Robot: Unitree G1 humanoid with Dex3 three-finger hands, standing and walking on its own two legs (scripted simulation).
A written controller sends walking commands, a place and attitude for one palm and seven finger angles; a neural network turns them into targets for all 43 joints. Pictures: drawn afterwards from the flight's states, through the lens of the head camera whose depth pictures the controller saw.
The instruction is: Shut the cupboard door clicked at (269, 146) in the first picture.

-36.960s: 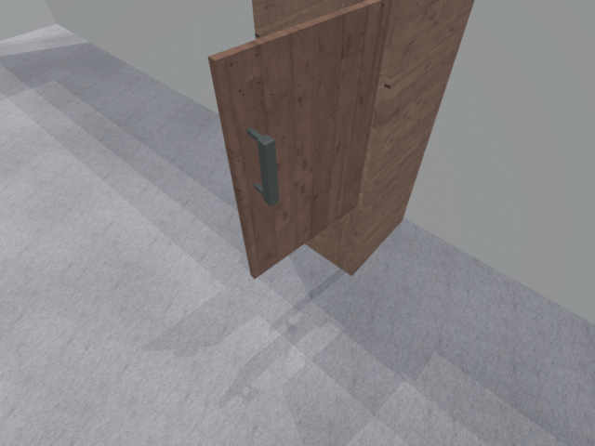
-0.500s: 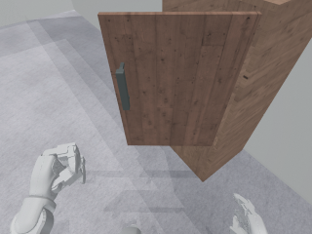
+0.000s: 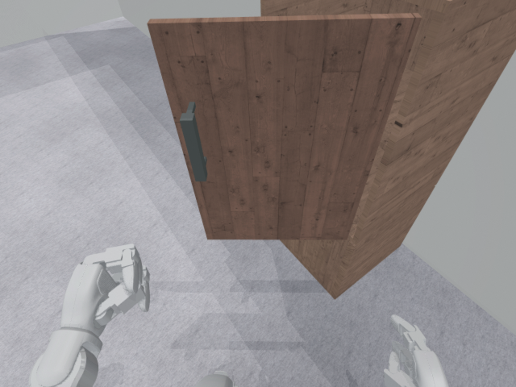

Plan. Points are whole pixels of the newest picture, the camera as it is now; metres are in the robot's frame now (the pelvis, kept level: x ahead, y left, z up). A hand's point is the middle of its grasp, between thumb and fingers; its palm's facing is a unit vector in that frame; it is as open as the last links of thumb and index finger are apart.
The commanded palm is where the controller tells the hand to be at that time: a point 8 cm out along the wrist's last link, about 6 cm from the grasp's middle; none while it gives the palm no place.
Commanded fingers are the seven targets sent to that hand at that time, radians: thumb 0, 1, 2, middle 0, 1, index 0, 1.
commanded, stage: bring the fist close to the handle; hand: left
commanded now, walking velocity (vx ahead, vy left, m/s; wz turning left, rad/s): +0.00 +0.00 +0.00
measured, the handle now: (196, 143) +0.52 +0.17 +0.09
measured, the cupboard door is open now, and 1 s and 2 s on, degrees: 53 53 48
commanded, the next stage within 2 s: push the door shut along its arc in 1.30 s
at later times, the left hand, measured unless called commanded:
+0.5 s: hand (176, 220) +0.34 +0.16 +0.09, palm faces +0.03 -1.00 -0.02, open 3.1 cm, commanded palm +0.32 +0.20 +0.09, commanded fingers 0.00 0.90 0.90 -1.30 -1.50 -1.30 -1.50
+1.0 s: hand (206, 184) +0.41 +0.13 +0.09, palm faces +0.05 -1.00 +0.00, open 3.1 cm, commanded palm +0.38 +0.18 +0.09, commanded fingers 0.00 0.90 0.90 -1.30 -1.50 -1.30 -1.50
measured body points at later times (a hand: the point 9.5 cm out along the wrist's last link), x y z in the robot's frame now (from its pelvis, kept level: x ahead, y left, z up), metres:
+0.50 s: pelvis +0.01 +0.02 +0.00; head +0.04 +0.01 +0.45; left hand +0.33 +0.21 +0.10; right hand +0.15 -0.22 -0.09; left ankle +0.06 +0.15 -0.69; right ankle -0.01 -0.12 -0.69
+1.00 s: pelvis +0.00 +0.01 +0.00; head +0.04 +0.00 +0.45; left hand +0.40 +0.18 +0.09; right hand +0.09 -0.25 -0.11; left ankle +0.06 +0.15 -0.69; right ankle -0.01 -0.12 -0.69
